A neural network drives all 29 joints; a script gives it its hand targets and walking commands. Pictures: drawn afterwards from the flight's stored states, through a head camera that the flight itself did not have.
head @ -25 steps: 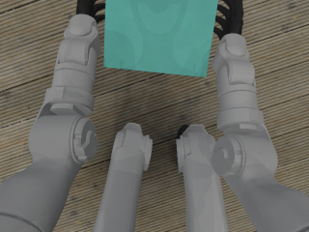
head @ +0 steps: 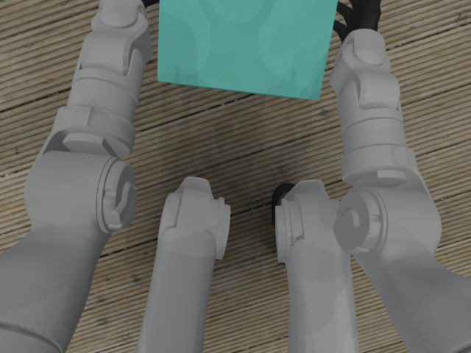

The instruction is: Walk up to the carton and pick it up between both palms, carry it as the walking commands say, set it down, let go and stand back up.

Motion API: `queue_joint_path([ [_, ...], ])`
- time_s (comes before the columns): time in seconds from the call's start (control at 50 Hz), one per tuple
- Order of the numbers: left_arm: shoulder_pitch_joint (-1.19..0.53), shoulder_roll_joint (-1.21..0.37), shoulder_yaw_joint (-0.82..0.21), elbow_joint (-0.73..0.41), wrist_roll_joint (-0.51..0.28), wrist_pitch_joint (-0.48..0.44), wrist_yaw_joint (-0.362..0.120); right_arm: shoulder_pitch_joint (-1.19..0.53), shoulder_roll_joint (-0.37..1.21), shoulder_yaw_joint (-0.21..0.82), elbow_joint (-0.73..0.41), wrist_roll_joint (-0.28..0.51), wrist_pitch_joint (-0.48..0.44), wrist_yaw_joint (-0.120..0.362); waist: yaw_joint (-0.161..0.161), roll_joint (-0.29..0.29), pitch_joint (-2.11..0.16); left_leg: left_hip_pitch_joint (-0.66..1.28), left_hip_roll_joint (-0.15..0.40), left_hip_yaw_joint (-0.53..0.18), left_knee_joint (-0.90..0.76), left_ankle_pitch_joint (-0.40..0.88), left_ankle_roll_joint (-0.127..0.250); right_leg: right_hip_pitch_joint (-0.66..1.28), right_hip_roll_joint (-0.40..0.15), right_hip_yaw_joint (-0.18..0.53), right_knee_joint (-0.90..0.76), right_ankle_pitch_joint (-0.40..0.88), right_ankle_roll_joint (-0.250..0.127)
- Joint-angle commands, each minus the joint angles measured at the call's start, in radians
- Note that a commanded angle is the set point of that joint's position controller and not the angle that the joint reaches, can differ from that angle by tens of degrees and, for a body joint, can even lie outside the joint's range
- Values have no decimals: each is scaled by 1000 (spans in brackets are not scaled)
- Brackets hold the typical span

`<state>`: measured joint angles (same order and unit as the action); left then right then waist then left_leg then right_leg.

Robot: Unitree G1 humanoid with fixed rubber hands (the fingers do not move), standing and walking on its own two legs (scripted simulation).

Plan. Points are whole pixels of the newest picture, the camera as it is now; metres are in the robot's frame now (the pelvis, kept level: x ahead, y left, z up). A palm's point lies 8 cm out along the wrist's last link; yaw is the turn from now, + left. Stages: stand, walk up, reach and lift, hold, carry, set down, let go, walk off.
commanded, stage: set down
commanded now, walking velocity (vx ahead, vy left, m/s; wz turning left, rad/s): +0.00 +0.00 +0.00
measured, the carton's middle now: (245, 18) +0.55 +0.01 -0.24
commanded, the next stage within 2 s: none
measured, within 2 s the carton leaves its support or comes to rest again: rests again in 0.70 s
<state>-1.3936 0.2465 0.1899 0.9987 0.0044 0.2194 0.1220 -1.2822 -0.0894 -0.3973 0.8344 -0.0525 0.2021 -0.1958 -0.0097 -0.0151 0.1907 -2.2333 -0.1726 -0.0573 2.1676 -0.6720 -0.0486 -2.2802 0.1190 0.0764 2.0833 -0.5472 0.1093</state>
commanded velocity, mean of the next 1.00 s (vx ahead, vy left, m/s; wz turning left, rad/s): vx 0.00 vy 0.00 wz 0.00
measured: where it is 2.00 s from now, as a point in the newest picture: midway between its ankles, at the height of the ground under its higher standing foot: (238, 244)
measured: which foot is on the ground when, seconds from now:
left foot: down 0.00-1.00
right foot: down 0.00-1.00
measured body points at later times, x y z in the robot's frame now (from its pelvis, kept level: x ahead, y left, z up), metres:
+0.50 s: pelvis -0.01 +0.00 -0.01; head +0.35 +0.02 +0.25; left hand +0.55 +0.16 -0.18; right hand +0.54 -0.14 -0.18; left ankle +0.08 +0.11 -0.36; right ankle +0.12 -0.14 -0.36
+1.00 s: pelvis +0.00 +0.00 -0.02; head +0.36 +0.03 +0.24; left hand +0.55 +0.15 -0.19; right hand +0.54 -0.15 -0.19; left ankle +0.08 +0.11 -0.36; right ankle +0.11 -0.14 -0.36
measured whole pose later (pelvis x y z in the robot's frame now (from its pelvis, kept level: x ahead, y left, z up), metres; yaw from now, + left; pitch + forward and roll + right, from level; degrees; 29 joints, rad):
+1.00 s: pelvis +0.00 +0.00 -0.02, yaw +0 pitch +37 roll -2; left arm -1.45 0.25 0.23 1.05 0.08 0.20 0.03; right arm -1.37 -0.17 -0.41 0.98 -0.03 0.18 -0.12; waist -0.01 -0.04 0.31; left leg -2.21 -0.12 -0.04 2.25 -0.68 -0.02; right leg -2.25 0.10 0.05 2.17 -0.57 0.09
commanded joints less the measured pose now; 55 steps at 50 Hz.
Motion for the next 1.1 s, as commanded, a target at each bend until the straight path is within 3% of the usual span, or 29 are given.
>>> queue_joint_path([
  [0.0,-571,-955,-325,-149,-104,-55,-281,-671,861,438,-72,97,-29,278,-4,56,-1221,504,18,103,-219,504,7,688,27,-184,-40,444,-63],
  [0.42,-603,-879,-267,-104,-64,-62,-298,-698,813,364,-7,93,-37,295,-1,52,-1013,414,26,91,-186,401,31,620,26,-166,-16,360,-78],
  [0.6,-581,-872,-261,-98,-53,-67,-307,-671,813,347,11,96,-42,309,-4,58,-961,409,30,81,-170,430,35,591,27,-159,2,377,-82],
  [1.08,-461,-807,-193,-5,34,-54,-332,-601,773,293,73,89,-43,334,32,47,-773,351,49,67,-152,389,55,480,27,-144,9,315,-82],
])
